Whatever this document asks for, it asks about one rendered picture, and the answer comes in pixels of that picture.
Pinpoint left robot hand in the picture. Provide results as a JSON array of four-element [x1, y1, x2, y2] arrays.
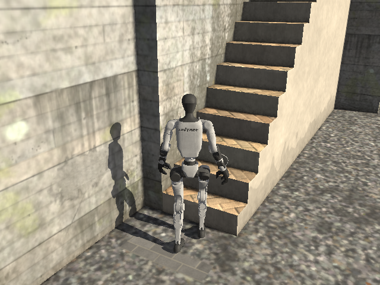
[[158, 162, 172, 175]]

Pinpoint left robot forearm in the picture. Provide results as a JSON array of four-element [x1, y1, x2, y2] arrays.
[[159, 143, 168, 164]]

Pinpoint robot left upper arm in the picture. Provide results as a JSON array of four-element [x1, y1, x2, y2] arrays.
[[161, 119, 177, 151]]

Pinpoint robot right upper arm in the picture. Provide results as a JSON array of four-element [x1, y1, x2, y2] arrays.
[[202, 119, 218, 153]]

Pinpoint robot left shin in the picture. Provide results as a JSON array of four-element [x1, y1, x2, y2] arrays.
[[173, 202, 183, 245]]

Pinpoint right robot hand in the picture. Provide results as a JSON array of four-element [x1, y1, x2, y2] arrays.
[[216, 168, 229, 185]]

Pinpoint right robot forearm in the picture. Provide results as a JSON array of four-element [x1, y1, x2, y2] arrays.
[[213, 144, 226, 171]]

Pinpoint left robot foot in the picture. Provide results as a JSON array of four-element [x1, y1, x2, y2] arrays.
[[173, 238, 185, 253]]

